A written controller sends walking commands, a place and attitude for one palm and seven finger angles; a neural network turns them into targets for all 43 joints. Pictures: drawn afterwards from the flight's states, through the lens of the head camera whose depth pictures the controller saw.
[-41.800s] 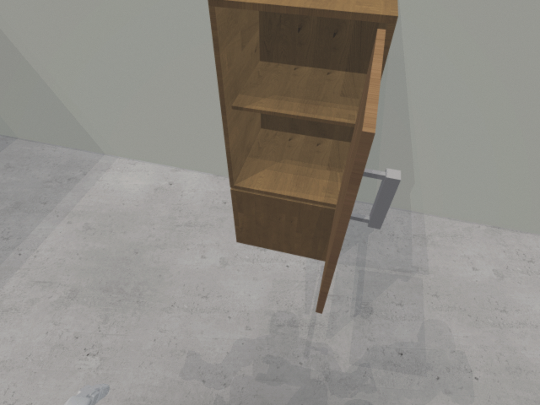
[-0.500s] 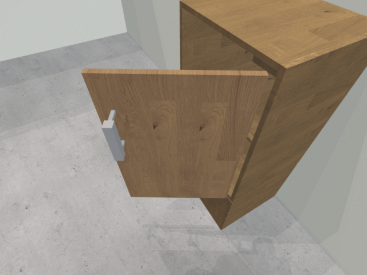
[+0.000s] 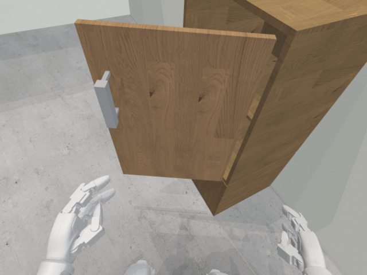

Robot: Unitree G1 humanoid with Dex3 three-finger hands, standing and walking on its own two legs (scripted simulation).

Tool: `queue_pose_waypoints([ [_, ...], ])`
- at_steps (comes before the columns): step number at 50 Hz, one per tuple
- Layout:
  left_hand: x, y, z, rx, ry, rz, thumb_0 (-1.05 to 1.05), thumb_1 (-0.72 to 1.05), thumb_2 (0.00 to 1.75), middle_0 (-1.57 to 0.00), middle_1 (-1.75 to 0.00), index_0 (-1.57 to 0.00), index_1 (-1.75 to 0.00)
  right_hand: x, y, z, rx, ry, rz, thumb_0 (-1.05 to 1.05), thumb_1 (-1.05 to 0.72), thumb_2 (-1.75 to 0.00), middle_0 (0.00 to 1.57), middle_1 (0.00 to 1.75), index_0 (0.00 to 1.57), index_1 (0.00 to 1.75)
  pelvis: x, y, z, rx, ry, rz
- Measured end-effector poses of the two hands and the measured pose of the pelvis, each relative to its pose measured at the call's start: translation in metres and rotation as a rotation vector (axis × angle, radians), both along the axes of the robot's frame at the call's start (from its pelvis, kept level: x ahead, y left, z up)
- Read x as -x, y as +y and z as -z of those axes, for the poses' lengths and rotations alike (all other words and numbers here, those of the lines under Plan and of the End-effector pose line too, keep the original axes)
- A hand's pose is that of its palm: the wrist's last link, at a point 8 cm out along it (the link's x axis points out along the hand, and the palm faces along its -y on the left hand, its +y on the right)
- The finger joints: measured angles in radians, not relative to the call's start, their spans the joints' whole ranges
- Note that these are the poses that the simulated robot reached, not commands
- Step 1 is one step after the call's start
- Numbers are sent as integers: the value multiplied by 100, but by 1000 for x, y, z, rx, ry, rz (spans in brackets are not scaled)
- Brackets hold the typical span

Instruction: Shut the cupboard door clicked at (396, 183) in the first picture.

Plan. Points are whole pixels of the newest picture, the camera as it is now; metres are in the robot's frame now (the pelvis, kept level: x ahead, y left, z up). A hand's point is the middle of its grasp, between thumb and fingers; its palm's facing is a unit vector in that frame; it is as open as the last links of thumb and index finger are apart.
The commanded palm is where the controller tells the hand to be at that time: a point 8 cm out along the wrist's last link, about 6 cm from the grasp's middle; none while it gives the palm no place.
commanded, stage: raise the hand and make a fist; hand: left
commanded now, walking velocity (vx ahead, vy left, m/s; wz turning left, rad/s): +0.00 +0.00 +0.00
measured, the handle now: (109, 100) +0.48 +0.22 +0.10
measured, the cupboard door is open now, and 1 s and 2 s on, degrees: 59 59 59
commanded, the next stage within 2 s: bring the fist close to the handle in 1.56 s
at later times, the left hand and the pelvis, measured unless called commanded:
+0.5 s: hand (77, 219) +0.21 +0.22 +0.05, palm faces +0.10 -0.99 -0.04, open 4.1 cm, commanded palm +0.18 +0.26 +0.05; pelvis -0.01 +0.02 -0.01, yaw +0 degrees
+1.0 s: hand (66, 206) +0.22 +0.23 +0.08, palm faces -0.01 -1.00 -0.04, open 3.1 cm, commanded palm +0.20 +0.28 +0.09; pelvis +0.01 +0.04 +0.00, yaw +1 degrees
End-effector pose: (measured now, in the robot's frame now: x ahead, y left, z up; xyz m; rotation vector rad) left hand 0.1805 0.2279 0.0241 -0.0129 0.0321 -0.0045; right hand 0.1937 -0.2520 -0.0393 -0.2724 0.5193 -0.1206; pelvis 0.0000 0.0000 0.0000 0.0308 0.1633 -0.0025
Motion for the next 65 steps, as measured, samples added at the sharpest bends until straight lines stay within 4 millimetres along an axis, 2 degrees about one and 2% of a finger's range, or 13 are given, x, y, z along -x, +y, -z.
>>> queue_pose_waypoints([
  [4,52,16,36,-15,141,-66,1,90,90,-44,-55,-43,-55,-17,1,7,38,-52,-53,1,-91,-90,20,30,20,30,10,-2,21,22,24,-21],
  [7,65,29,21,-65,48,-139,2,90,90,-49,-61,-49,-61,-22,12,21,39,-68,-87,2,-91,-90,20,30,20,30,16,-1,34,46,32,-36],
  [12,35,21,-26,-88,-233,-52,3,90,90,-58,-71,-57,-70,-7,40,50,-22,-34,-105,2,-91,-90,20,30,20,30,25,3,44,74,31,-46],
  [14,14,10,-29,-79,-218,45,2,90,90,-61,-75,-61,-74,7,49,59,-63,1,-81,2,-91,-90,20,30,20,30,27,6,43,75,31,-42],
  [17,-10,-1,-16,-55,-40,148,2,90,90,-67,-81,-67,-80,32,57,65,-118,72,-14,2,-91,-90,20,30,20,30,26,11,35,65,30,-28],
  [21,-13,9,-7,-15,144,69,2,90,90,-74,-89,-74,-88,62,57,60,-138,152,78,2,-90,-90,21,30,20,30,17,18,19,50,24,-4],
  [25,-3,39,-28,-51,59,-103,2,90,90,-82,-97,-81,-96,75,49,53,-89,204,94,2,-90,-90,20,30,20,30,7,23,12,51,26,-1],
  [29,2,54,-43,-98,-74,-122,2,90,90,-89,-105,-88,-104,69,41,52,-26,217,45,2,-90,-90,20,30,20,30,5,29,15,64,34,-20],
  [37,-10,36,-28,-43,26,73,2,90,90,-103,-121,-103,-120,28,49,29,-4,90,30,2,-91,-90,20,30,20,30,3,40,11,73,24,-20],
  [46,-14,64,-70,-62,-99,-79,2,90,90,-120,-138,-120,-138,-6,82,5,-57,11,-70,2,-91,-90,20,30,20,30,-7,42,-1,78,-10,-32],
  [53,-21,49,-54,-49,31,37,2,90,90,-127,-146,-127,-146,-2,86,5,-69,38,-82,2,-90,-90,20,30,20,30,-7,41,-6,77,-28,-32],
  [61,-28,65,-92,-83,-111,-58,2,90,90,-130,-149,-129,-149,18,71,11,-67,96,-52,2,-90,-90,20,30,20,30,-9,35,-12,69,-46,-31],
  [65,-32,55,-81,-54,-47,-11,2,90,90,-130,-149,-130,-149,26,61,14,-66,111,-33,2,-90,-90,20,30,20,30,-8,33,-14,65,-47,-31],
])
